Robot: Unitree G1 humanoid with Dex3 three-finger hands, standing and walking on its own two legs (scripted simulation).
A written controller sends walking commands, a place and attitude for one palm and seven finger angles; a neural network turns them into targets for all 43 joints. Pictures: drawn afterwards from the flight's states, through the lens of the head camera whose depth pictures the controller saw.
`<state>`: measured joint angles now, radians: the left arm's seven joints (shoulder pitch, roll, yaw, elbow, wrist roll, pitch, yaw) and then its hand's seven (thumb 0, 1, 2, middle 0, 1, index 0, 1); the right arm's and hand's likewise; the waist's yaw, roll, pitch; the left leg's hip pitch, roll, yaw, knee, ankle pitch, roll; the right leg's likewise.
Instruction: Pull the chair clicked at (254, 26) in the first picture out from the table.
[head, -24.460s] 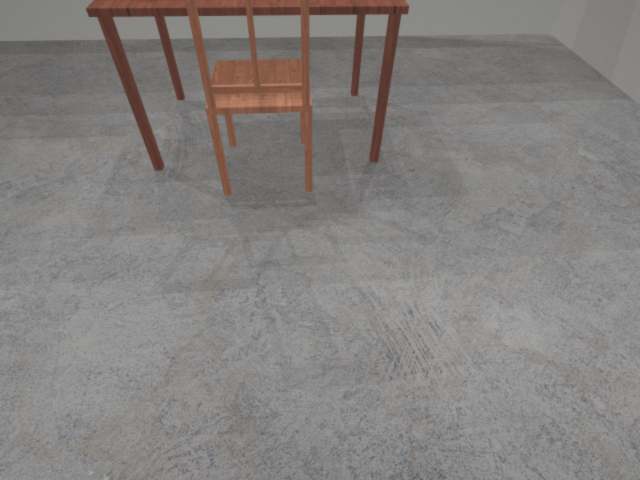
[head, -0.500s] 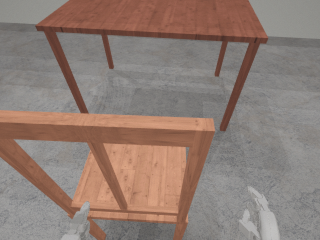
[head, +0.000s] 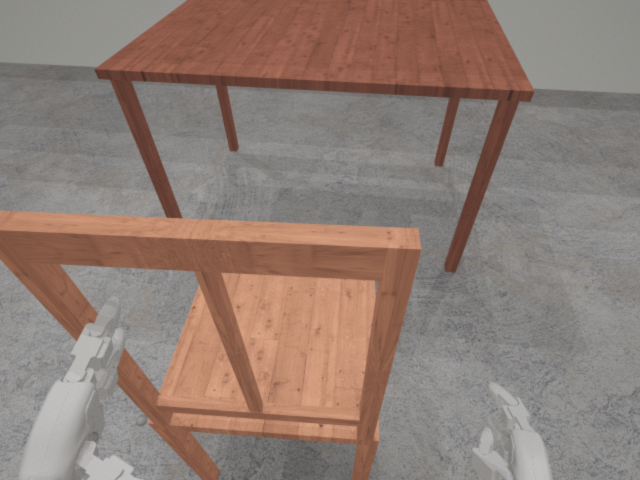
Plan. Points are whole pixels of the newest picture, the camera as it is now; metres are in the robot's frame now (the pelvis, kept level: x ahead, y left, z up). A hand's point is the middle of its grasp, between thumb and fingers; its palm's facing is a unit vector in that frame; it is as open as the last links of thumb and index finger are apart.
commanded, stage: draw the hand back to the body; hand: left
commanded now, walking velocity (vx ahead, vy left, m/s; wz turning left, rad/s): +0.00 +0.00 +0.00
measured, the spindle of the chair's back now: (237, 353) +0.28 +0.15 +0.01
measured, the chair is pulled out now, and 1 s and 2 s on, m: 0.60 0.58 0.57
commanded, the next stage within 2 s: step back with the hand held close in 1.00 s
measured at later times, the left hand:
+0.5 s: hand (75, 360) +0.19 +0.25 +0.15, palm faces +0.37 -0.79 -0.48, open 10.7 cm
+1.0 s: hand (68, 340) +0.20 +0.26 +0.15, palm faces +0.44 -0.75 -0.49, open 6.9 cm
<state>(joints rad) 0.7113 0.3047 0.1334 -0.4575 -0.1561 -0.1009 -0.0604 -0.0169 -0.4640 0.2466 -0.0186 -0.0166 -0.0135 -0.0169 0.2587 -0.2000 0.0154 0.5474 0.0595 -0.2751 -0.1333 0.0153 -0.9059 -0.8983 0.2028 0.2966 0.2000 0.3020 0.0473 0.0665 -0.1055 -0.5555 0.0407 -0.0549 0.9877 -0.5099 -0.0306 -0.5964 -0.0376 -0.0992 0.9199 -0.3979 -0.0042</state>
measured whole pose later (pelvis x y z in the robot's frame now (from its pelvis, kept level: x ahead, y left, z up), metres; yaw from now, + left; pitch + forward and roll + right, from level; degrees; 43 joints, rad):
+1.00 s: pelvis +0.05 -0.01 +0.05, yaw +1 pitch -4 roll +0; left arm 0.54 0.35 0.25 -0.39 -0.03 0.11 0.15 0.01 0.88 0.90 -0.21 -0.30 -0.33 -0.36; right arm 0.16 -0.24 0.04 0.72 0.00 -0.28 -0.10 0.01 -0.91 -0.90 0.20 0.30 0.20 0.30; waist 0.12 0.08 0.06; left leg -0.07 0.03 -0.05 0.47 -0.33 -0.04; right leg -0.14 -0.04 -0.11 0.50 -0.28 -0.01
